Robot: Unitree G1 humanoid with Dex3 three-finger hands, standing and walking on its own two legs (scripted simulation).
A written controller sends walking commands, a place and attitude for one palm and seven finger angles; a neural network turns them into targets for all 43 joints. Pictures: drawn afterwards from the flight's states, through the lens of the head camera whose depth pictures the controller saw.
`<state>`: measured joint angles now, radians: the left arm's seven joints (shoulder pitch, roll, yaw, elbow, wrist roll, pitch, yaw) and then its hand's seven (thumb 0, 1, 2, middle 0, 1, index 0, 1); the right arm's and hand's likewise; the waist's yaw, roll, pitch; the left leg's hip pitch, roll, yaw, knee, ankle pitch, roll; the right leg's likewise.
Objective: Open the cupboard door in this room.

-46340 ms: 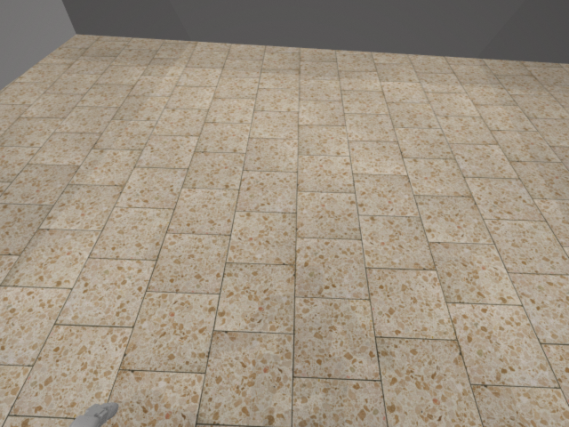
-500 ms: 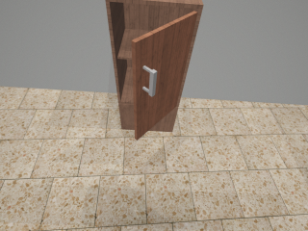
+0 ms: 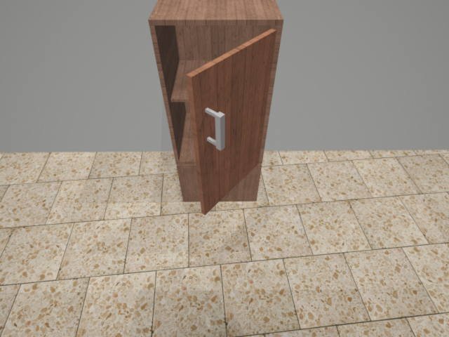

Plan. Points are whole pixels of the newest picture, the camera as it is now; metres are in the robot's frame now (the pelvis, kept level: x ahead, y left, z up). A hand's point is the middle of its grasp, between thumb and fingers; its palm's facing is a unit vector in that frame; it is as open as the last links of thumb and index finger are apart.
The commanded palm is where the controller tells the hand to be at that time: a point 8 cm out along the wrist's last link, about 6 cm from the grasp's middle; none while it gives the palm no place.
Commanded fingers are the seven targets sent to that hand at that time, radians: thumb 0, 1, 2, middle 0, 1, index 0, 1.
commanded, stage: let the arm hang, fingers relaxed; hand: left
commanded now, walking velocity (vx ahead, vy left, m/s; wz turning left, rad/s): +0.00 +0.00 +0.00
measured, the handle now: (214, 129) +0.65 +0.06 -0.02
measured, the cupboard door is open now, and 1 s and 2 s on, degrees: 49 49 49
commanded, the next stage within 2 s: look to check the result in 0.20 s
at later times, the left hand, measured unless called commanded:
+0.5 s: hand out of the picture +0.02 +0.18 -0.17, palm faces +0.04 -0.97 -0.22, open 7.4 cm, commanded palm none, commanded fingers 0.00 0.90 0.90 -0.20 -0.30 -0.20 -0.30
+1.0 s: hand out of the picture +0.07 +0.19 -0.17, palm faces +0.02 -0.96 -0.26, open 7.4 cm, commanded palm none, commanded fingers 0.00 0.90 0.90 -0.20 -0.30 -0.20 -0.30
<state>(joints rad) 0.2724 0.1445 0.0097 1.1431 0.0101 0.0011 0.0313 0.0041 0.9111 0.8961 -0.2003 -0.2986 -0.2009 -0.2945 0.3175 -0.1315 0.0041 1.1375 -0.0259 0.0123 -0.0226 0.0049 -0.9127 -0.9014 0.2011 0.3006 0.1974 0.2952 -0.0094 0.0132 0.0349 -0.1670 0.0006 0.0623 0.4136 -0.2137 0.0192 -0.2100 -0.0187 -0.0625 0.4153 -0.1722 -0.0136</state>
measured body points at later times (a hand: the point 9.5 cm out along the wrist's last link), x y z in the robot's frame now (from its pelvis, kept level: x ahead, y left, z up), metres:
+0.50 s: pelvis +0.01 +0.00 +0.00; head +0.03 -0.01 +0.45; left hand +0.01 +0.23 -0.15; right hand +0.01 -0.22 -0.16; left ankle +0.01 +0.11 -0.74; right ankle +0.04 -0.11 -0.74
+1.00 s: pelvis +0.03 -0.01 +0.00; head +0.05 -0.02 +0.45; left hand +0.07 +0.24 -0.15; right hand +0.06 -0.26 -0.16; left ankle +0.01 +0.11 -0.74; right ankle +0.04 -0.11 -0.74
